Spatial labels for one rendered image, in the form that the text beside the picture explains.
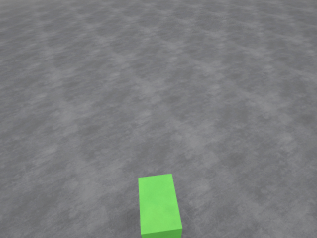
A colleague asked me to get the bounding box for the carton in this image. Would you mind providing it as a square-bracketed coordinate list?
[138, 174, 182, 238]

